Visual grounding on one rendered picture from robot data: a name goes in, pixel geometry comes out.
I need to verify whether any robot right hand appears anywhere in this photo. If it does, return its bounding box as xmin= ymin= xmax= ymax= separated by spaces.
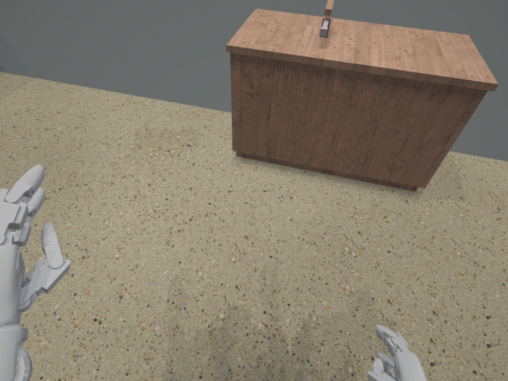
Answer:
xmin=368 ymin=325 xmax=427 ymax=381

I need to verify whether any robot left hand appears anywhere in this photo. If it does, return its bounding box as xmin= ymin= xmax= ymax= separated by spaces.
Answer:
xmin=0 ymin=164 xmax=70 ymax=326

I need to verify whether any left robot forearm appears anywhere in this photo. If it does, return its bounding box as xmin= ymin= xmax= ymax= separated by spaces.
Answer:
xmin=0 ymin=324 xmax=33 ymax=381

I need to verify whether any tap lever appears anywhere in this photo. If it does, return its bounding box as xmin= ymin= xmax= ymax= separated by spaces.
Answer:
xmin=319 ymin=20 xmax=329 ymax=37

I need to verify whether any counter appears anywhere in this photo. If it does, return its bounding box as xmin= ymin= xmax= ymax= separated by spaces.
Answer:
xmin=226 ymin=0 xmax=498 ymax=192

